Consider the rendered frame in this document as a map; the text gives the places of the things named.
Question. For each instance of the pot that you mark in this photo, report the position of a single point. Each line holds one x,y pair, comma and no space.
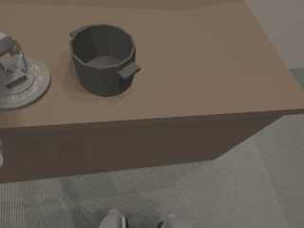
104,57

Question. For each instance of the table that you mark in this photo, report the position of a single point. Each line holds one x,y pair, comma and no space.
210,79

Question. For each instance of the right robot thigh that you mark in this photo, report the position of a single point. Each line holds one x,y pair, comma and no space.
176,223

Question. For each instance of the knob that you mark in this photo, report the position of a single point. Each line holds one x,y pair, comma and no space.
15,78

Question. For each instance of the left robot hand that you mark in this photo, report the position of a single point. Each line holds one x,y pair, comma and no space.
11,46

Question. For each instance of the lid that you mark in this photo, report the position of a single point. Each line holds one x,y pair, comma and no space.
28,91

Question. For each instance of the left robot shin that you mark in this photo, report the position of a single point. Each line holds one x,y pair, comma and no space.
114,211

